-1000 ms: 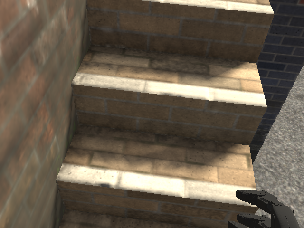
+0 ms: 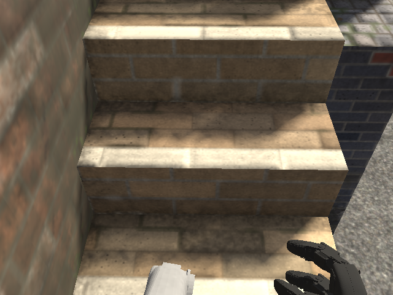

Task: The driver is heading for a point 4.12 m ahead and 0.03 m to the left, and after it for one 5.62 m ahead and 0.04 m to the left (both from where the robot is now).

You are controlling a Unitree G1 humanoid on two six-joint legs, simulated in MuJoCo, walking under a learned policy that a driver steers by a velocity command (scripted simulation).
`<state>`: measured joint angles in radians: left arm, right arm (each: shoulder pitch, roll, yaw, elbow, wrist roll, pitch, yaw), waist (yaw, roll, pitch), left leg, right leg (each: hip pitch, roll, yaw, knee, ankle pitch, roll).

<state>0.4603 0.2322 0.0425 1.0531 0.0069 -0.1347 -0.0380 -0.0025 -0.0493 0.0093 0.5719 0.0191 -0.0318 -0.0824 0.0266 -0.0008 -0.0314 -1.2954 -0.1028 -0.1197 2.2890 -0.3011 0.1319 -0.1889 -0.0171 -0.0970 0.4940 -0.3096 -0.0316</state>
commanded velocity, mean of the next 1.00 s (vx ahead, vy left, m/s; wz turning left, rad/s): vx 0.50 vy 0.00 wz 0.00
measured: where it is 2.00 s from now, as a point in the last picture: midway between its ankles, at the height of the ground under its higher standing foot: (217, 45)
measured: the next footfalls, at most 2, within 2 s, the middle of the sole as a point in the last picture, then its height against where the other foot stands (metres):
left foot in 0.16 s outside the picture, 0.20 m higher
right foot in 0.64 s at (289, 254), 0.19 m higher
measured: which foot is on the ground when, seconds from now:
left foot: up 0.00-0.14, down 0.16-0.70, up 0.72-1.00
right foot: down 0.00-0.18, up 0.20-0.62, down 0.64-1.00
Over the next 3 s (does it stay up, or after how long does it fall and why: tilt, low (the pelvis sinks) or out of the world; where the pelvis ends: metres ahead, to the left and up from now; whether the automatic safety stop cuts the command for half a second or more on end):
stays up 1.37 -0.08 0.99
